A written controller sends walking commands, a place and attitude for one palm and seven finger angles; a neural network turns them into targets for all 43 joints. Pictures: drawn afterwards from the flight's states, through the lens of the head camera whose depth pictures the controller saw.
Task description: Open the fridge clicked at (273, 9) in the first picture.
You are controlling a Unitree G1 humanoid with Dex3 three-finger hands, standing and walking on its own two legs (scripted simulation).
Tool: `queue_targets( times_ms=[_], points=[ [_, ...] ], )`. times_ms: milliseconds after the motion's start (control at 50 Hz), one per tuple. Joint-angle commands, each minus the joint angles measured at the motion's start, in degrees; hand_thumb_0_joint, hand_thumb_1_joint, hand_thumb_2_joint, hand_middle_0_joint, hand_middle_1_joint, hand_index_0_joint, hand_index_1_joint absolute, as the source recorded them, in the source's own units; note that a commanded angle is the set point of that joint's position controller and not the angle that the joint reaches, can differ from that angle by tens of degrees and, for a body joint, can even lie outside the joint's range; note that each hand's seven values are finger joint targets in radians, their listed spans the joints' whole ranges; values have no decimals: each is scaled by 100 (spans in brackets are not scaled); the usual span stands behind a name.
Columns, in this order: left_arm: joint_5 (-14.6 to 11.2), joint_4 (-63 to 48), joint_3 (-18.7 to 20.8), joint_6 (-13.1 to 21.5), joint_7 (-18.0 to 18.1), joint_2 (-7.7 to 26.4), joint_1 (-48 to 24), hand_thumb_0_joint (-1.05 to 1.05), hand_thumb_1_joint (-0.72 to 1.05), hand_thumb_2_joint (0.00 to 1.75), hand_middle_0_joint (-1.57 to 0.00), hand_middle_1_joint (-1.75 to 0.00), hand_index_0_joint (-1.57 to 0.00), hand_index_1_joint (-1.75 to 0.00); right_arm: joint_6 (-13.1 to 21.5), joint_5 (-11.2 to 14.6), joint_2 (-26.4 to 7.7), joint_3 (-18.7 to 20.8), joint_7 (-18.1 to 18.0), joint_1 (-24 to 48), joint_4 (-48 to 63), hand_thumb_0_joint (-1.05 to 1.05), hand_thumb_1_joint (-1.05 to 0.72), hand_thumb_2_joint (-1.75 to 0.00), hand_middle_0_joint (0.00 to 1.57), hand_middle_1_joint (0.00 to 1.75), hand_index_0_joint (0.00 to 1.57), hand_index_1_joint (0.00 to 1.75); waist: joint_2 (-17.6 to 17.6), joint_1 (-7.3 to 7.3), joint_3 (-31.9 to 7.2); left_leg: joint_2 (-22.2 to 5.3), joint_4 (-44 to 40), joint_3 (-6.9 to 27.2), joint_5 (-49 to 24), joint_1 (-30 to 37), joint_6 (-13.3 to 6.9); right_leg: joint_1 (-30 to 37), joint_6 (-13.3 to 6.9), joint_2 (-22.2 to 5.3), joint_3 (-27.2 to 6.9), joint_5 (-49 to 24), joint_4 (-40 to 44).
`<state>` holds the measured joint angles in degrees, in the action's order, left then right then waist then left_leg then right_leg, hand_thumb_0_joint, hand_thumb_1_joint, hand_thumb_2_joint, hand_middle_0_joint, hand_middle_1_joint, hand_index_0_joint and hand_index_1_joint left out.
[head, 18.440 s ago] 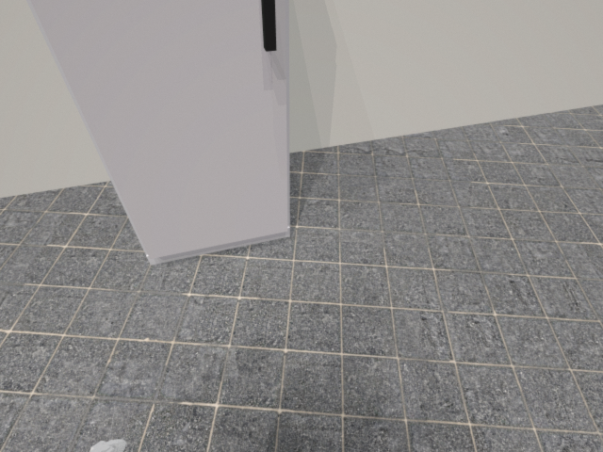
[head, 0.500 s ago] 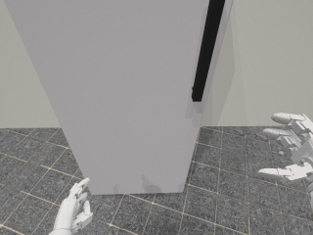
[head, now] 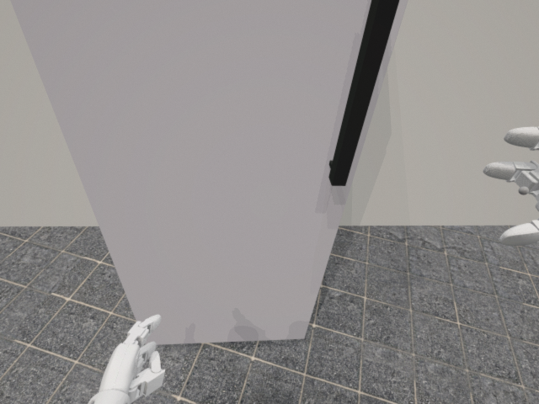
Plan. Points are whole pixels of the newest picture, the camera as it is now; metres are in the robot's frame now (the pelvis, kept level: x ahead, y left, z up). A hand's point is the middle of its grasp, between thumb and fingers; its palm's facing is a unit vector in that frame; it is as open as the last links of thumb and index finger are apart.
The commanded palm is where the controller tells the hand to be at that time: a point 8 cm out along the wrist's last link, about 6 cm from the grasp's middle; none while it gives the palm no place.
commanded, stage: raise the hand to about handle height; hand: right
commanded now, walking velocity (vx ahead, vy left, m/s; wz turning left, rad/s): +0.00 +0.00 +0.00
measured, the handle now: (354, 94) +0.52 -0.14 +0.26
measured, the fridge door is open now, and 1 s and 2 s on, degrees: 0 0 0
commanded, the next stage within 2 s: move the hooked fingers beside the handle in 0.44 s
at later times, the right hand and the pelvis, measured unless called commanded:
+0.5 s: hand (508, 198) +0.29 -0.28 +0.24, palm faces +0.05 +0.99 -0.09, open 14.0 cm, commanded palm +0.24 -0.32 +0.25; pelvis +0.00 -0.01 +0.00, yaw +1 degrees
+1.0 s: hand (477, 173) +0.33 -0.26 +0.25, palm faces +0.02 +1.00 -0.04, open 13.9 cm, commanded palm +0.30 -0.31 +0.24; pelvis +0.01 -0.01 +0.00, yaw +1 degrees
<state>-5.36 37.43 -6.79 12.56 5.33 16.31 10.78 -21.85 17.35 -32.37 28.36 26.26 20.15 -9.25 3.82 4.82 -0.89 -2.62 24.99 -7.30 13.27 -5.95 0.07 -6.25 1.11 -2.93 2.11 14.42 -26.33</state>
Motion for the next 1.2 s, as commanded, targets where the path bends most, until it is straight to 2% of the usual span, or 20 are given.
queue_targets(
  times_ms=[0, 60, 80, 120, 140, 220, 300, 340, 420, 520, 580, 640, 700, 740, 760, 800, 920, 940, 1020, 1180],
  points=[
    [-46, -1130, 303, 274, -11, 675, -1020, 0, 90, 90, -20, -30, -20, -30, 110, 103, -1272, 90, 230, 1571, 787, 0, 50, -30, 30, 120, 30, 120, -298, -84, -796, 106, -369, 465, -953, -127, -108, 106, -286, 305, -216, -808, 337],
    [-8, -1288, 316, 223, -75, 650, -1121, 0, 90, 90, -20, -30, -20, -30, 355, 263, -1632, 603, 228, 1395, 1409, 0, 50, -30, 30, 120, 30, 120, -424, 31, -1285, 93, -271, 507, -1207, 170, -108, 173, -296, 322, -178, -1050, 232],
    [14, -1352, 324, 230, -82, 635, -1143, 0, 90, 90, -20, -30, -20, -30, 450, 308, -1777, 802, 179, 1396, 1641, 0, 50, -30, 30, 120, 30, 120, -258, 83, -1435, 100, -236, 497, -1276, 251, -128, 224, -296, 337, -173, -1122, 230],
    [36, -1377, 326, 238, -92, 603, -1139, 0, 90, 90, -20, -30, -20, -30, 616, 356, -1864, 1024, 42, 1376, 1880, 0, 50, -30, 30, 120, 30, 120, -64, 113, -1420, 132, -243, 440, -1231, 256, -149, 239, -284, 324, -141, -1124, 287],
    [59, -1368, 324, 241, -94, 588, -1158, 0, 90, 90, -20, -30, -20, -30, 646, 363, -1996, 1163, -64, 1309, 1912, 0, 50, -30, 30, 120, 30, 120, -201, 152, -1289, 124, -294, 503, -1120, 224, -140, 142, -292, 300, -129, -1075, 240],
    [22, -1224, 335, 260, -29, 597, -1092, 0, 90, 90, -20, -30, -20, -30, 510, 181, -1564, 729, -293, 1675, 1722, 0, 50, -30, 30, 120, 30, 120, 529, -2, -726, 144, -373, 423, -813, -132, -172, 151, -246, 268, -110, -838, 440],
    [-12, -1160, 315, 294, 57, 611, -1057, 0, 90, 90, -20, -30, -20, -30, 236, -36, -1279, 139, -271, 2098, 1605, 0, 50, -30, 30, 120, 30, 120, 612, -128, -540, 149, -437, 429, -543, -294, -168, 234, -250, 264, -192, -624, 530],
    [-15, -1151, 296, 285, 73, 609, -1052, 0, 90, 90, -20, -30, -20, -30, 176, -25, -1166, 7, -164, 1937, 1381, 0, 50, -30, 30, 120, 30, 120, 85, -143, -537, 180, -475, 429, -545, -291, -145, 212, -270, 250, -213, -619, 492],
    [19, -1220, 287, 250, 57, 618, -1062, 0, 90, 90, -20, -30, -20, -30, 274, 78, -1529, 428, -2, 1777, 1538, 0, 50, -30, 30, 120, 30, 120, -57, -50, -1034, 192, -360, 370, -806, -46, -163, 348, -283, 294, -258, -818, 466],
    [40, -1232, 266, 226, -10, 580, -1088, 0, 90, 90, -20, -30, -20, -30, 363, 177, -1578, 631, -42, 1633, 1610, 0, 50, -30, 30, 120, 30, 120, 114, -1, -1038, 212, -328, 309, -990, -20, -196, 349, -247, 279, -253, -994, 504],
    [19, -1131, 256, 226, -1, 575, -1064, 0, 90, 90, -20, -30, -20, -30, 271, 116, -1226, 200, -109, 1996, 1320, 0, 50, -30, 30, 120, 30, 120, 93, -124, -666, 207, -412, 332, -731, -291, -172, 261, -230, 245, -261, -743, 549],
    [18, -1066, 283, 230, 23, 619, -1026, 0, 90, 90, -20, -30, -20, -30, 178, 17, -1284, 148, -166, 2067, 1014, 0, 50, -30, 30, 120, 30, 120, 16, -127, -554, 198, -450, 361, -578, -352, -184, 165, -243, 236, -271, -667, 525],
    [4, -1061, 285, 224, 57, 614, -1005, 0, 90, 90, -20, -30, -20, -30, 231, -104, -1258, -56, -180, 2630, 1001, 0, 50, -30, 30, 120, 30, 120, 113, -229, -771, 168, -415, 370, -543, -361, -174, 252, -243, 253, -288, -640, 521],
    [22, -1082, 267, 250, 63, 572, -1025, 0, 90, 90, -20, -30, -20, -30, 377, -95, -1176, -167, -195, 2838, 1163, 0, 50, -30, 30, 120, 30, 120, 97, -237, -955, 171, -398, 403, -684, -263, -192, 357, -245, 251, -292, -778, 457],
    [29, -1099, 287, 254, 70, 587, -1003, 0, 90, 90, -20, -30, -20, -30, 459, -92, -1393, 52, -222, 2838, 1252, 0, 50, -30, 30, 120, 30, 120, 190, -192, -1167, 170, -378, 404, -753, -160, -198, 426, -249, 262, -296, -835, 460],
    [46, -1130, 275, 270, 84, 543, -1014, 0, 90, 90, -20, -30, -20, -30, 626, -80, -1273, -12, -258, 3011, 1446, 0, 50, -30, 30, 120, 30, 120, 453, -185, -1404, 165, -308, 386, -933, -52, -226, 584, -219, 276, -296, -1009, 461],
    [45, -1043, 354, 158, 24, 649, -923, 0, 90, 90, -20, -30, -20, -30, 407, -75, -1369, 327, -330, 2213, 532, 0, 50, -30, 30, 120, 30, 120, -68, -53, -1090, 124, -238, 326, -1312, 37, -210, 103, -245, 253, -210, -1226, 472],
    [50, -1040, 370, 128, 0, 657, -923, 0, 90, 90, -20, -30, -20, -30, 318, -91, -1418, 375, -355, 2053, 348, 0, 50, -30, 30, 120, 30, 120, -321, -20, -982, 124, -258, 332, -1364, 38, -206, 15, -265, 233, -195, -1273, 437],
    [8, -1133, 391, 91, -13, 651, -934, 0, 90, 90, -20, -30, -20, -30, 293, -188, -1252, 48, -381, 2564, 644, 0, 50, -30, 30, 120, 30, 120, 89, -156, -1018, 98, -229, 377, -1284, -116, -200, 126, -250, 234, -171, -1218, 417],
    [28, -924, 392, 169, 169, 671, -713, 0, 90, 90, -20, -30, -20, -30, 782, -209, -1257, -156, -447, 3638, 294, 0, 50, -30, 30, 120, 30, 120, 105, -377, -1151, 127, -356, 468, -932, -303, -181, 356, -287, 241, -192, -891, 389]
  ],
)
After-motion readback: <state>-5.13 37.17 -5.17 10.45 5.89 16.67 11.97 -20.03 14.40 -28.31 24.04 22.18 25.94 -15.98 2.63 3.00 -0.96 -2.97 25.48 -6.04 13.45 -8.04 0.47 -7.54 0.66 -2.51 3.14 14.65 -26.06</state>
